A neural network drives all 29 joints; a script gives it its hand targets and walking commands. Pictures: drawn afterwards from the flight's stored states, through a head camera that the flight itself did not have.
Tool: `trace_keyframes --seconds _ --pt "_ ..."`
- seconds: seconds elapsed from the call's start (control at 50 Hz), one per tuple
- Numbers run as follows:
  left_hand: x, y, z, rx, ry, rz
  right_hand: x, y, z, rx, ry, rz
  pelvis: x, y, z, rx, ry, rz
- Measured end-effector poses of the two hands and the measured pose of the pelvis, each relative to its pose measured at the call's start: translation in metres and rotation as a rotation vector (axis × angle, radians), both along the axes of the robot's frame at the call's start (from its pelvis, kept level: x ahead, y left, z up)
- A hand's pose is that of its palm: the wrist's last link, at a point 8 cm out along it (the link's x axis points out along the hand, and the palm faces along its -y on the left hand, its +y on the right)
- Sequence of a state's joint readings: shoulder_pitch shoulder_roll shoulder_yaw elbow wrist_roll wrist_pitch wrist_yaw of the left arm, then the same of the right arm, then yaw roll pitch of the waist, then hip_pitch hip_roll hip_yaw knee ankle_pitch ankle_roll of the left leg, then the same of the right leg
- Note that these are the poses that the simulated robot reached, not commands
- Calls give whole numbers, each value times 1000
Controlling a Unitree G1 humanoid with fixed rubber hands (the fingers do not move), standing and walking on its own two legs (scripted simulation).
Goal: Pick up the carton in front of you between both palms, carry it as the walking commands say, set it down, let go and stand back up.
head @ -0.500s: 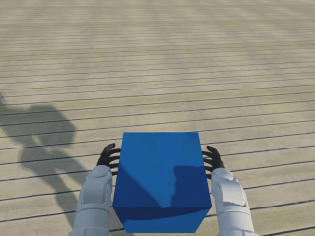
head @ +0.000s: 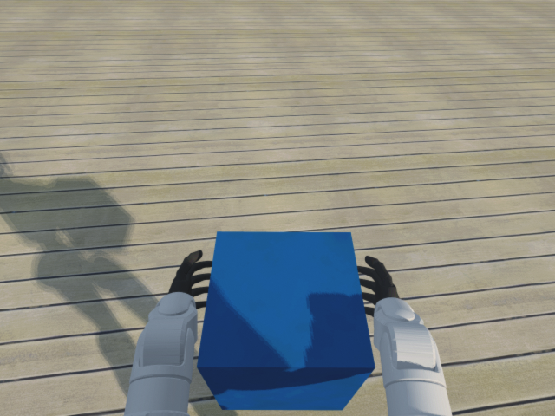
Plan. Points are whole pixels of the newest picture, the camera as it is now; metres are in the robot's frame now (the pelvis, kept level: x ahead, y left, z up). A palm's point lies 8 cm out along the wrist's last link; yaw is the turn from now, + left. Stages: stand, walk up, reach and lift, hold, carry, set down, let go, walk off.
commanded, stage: hold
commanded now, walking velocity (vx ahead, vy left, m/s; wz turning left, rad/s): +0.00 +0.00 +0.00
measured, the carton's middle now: (283, 325) +0.29 +0.00 -0.05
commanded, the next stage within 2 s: set down in 0.04 s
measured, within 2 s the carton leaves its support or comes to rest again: neither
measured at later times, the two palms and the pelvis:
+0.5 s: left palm (205, 303) +0.33 +0.13 -0.05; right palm (378, 313) +0.31 -0.17 -0.05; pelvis -0.03 +0.00 -0.03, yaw -4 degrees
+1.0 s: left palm (209, 333) +0.36 +0.15 -0.23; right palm (344, 331) +0.37 -0.15 -0.23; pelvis -0.04 +0.00 -0.16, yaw -5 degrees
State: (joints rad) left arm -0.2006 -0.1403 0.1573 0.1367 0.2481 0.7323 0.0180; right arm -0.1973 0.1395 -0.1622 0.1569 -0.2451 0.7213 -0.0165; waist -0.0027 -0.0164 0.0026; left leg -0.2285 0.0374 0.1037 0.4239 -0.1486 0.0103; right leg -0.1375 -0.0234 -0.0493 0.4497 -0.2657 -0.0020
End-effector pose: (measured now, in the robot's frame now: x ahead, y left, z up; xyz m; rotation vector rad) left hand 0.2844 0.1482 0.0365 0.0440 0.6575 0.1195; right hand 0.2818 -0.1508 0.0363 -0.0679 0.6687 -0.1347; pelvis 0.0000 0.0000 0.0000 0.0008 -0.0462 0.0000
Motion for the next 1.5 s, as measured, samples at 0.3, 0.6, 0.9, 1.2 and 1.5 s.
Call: trace_keyframes --seconds 0.3,0.6,0.9,1.2,1.5 --pt "17 -4 -14 -62 15 21 12 -3 -12 31 15 -42 -23 -1 -8 -4 -77 -49" --pt "46 -15 -146 -24 51 -5 40 -14 -143 6 52 -28 -42 0 -49 6 307 -74" --pt "69 -2 -242 -73 -21 80 78 -2 -242 64 -18 -15 -43 -3 -134 14 670 -75" --pt "81 8 -332 -52 16 113 104 9 -332 46 21 41 -54 -3 -206 19 796 -82" --pt "90 21 -428 -47 27 159 127 22 -429 41 34 98 -75 -2 -282 27 832 -94"
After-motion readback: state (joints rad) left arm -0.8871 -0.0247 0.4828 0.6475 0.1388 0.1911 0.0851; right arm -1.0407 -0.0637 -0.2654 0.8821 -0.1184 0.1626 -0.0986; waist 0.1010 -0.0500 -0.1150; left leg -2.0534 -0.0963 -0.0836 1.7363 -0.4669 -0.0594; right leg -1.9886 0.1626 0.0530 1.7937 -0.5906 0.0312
